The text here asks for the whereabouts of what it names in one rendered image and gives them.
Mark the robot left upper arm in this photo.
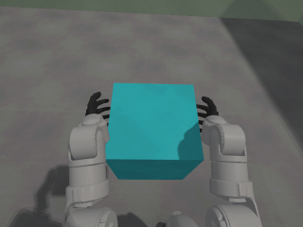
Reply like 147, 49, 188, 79
63, 207, 118, 227

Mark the robot right upper arm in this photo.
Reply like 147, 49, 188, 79
205, 204, 261, 227

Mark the robot right forearm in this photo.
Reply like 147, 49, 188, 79
201, 115, 262, 227

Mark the robot right shin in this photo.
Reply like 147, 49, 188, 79
171, 211, 182, 217

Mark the robot right thigh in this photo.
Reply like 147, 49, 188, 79
166, 215, 198, 227

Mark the robot left hand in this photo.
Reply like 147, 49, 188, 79
85, 92, 111, 127

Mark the carton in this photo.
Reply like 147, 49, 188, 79
105, 82, 204, 180

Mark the robot left forearm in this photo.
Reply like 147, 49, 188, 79
62, 113, 110, 227

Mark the robot right hand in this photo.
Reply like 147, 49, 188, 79
196, 96, 219, 132

